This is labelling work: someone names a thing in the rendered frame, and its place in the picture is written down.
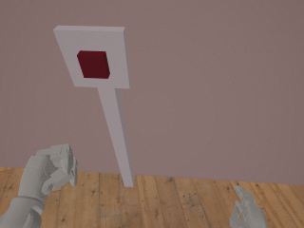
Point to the right robot hand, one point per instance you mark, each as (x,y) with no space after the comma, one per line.
(251,215)

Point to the left robot hand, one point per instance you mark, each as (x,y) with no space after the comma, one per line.
(35,181)

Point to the button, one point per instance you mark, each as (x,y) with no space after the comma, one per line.
(94,64)

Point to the panel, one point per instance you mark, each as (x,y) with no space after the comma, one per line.
(112,40)

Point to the robot left forearm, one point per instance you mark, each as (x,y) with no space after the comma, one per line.
(23,212)

